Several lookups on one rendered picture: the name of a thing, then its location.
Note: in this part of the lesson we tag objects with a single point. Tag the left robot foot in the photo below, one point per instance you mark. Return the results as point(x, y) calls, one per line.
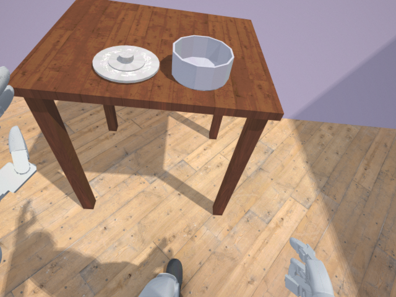
point(175, 268)

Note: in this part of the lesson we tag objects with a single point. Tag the right robot hand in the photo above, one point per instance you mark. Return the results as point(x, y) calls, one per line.
point(312, 277)

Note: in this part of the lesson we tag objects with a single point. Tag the pot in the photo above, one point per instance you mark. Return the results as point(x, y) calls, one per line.
point(201, 63)

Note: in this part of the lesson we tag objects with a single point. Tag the left robot thigh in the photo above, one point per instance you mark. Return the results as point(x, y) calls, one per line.
point(161, 287)

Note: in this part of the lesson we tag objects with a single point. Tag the left robot hand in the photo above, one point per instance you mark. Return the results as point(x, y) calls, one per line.
point(13, 176)

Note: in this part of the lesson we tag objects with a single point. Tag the knob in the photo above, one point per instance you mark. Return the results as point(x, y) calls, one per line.
point(126, 56)

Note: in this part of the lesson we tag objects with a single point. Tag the table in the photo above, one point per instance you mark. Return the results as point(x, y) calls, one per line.
point(60, 67)

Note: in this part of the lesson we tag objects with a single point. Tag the lid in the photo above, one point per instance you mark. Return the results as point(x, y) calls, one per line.
point(107, 64)

